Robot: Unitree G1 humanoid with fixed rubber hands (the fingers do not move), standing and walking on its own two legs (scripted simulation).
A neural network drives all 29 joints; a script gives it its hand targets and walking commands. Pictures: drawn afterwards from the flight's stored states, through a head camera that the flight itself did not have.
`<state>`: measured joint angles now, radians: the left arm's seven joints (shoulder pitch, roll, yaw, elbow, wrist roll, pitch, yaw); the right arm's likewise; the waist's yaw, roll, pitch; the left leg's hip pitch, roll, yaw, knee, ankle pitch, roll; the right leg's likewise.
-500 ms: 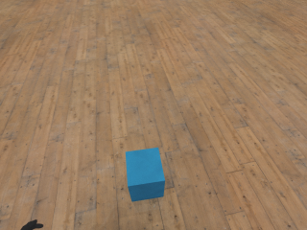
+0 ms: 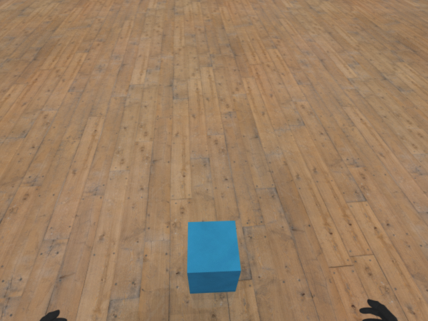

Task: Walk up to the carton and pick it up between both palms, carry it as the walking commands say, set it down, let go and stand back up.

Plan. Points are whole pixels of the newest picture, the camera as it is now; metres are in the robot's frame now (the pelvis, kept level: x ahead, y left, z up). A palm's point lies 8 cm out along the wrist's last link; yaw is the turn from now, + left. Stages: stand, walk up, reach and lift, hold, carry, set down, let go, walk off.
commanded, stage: walk up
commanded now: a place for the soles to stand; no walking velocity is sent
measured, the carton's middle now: (212, 257) +0.52 +0.00 -0.63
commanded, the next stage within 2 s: none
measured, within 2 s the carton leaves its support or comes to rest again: neither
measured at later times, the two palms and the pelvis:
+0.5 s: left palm out of the picture +0.15 +0.30 -0.07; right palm out of the picture +0.09 -0.41 -0.08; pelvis +0.04 -0.05 +0.00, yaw +2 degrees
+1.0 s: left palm out of the picture +0.17 +0.28 -0.08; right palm (378, 266) +0.27 -0.34 -0.08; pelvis +0.10 -0.05 +0.01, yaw +6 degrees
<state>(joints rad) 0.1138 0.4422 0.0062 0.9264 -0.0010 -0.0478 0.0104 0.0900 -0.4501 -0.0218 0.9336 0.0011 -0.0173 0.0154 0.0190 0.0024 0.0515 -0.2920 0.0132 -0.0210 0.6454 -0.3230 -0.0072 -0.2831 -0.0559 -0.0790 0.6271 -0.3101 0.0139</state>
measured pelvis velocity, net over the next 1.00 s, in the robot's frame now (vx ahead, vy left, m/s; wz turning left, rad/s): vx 0.10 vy -0.05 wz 0.10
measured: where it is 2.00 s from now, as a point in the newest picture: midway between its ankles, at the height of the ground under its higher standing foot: outside the picture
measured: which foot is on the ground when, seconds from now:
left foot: down 0.00-0.48, up 0.50-0.72, down 0.74-1.00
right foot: down 0.00-0.26, up 0.28-0.44, down 0.46-1.00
